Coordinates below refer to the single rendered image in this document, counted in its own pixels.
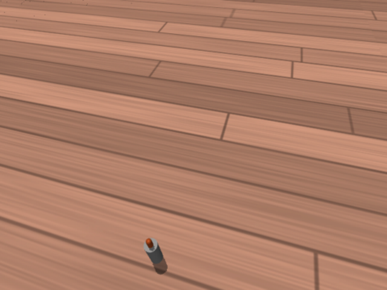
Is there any bottle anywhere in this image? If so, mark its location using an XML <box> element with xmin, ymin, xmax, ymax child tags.
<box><xmin>143</xmin><ymin>238</ymin><xmax>163</xmax><ymax>264</ymax></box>

